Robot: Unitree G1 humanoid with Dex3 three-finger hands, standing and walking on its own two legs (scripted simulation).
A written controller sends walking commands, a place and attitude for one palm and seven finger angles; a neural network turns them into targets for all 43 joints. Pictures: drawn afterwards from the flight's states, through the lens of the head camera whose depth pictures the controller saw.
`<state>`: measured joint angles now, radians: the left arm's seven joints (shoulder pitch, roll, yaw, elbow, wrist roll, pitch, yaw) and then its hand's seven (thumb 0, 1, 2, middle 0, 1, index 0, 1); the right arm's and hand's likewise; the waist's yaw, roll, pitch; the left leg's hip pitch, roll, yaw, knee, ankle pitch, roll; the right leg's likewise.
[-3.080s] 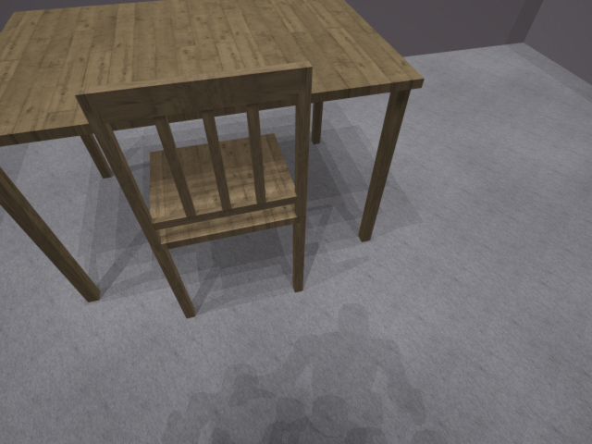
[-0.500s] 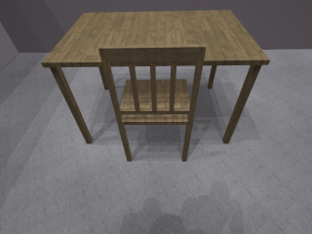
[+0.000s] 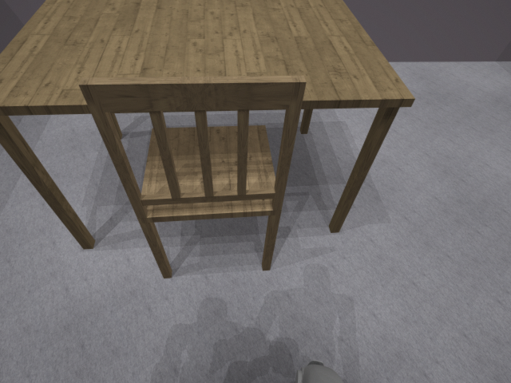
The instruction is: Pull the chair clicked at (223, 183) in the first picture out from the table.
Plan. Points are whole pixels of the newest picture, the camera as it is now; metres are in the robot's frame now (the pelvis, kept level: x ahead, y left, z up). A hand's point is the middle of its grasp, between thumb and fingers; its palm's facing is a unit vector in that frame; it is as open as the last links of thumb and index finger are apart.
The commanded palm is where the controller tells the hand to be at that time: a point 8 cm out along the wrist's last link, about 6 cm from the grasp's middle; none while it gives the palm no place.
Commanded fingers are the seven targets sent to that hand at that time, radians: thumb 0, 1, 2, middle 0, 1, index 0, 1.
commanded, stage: take the last steps up to it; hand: left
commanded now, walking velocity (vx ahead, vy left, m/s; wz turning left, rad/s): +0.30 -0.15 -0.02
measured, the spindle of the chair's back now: (205, 156) +0.63 +0.16 -0.09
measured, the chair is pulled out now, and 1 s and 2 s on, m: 0.00 0.00 0.00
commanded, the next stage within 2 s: come to a stop and stand still in 0.32 s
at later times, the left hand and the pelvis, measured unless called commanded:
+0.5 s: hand (205, 354) +0.20 +0.10 -0.20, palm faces +0.06 -0.99 -0.11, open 7.3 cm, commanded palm none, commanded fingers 0.00 0.90 0.90 -0.20 -0.30 -0.20 -0.30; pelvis +0.19 -0.06 -0.01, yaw +1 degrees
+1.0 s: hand (229, 337) +0.23 +0.06 -0.16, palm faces +0.05 -0.95 -0.30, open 7.4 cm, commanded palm none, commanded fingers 0.00 0.90 0.90 -0.20 -0.30 -0.20 -0.30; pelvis +0.20 -0.14 +0.00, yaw +0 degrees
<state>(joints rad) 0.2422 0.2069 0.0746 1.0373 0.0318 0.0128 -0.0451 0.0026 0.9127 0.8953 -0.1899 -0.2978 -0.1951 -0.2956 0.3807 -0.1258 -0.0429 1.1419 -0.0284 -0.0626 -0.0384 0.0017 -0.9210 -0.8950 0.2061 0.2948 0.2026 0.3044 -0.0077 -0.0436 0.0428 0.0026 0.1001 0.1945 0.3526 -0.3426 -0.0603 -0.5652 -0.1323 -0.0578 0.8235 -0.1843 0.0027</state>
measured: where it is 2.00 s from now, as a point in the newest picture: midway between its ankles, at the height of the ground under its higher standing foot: outside the picture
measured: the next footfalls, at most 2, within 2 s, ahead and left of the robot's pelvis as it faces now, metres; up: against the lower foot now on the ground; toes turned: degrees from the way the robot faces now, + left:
right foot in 0.10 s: +0.19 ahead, -0.16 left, +0.00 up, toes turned -8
left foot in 0.46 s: +0.27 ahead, +0.01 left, +0.00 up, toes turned +10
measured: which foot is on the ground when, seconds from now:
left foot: down 0.00-0.12, up 0.14-0.44, down 0.46-0.86, up 0.88-1.00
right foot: up 0.00-0.08, down 0.10-0.46, up 0.48-0.84, down 0.86-1.00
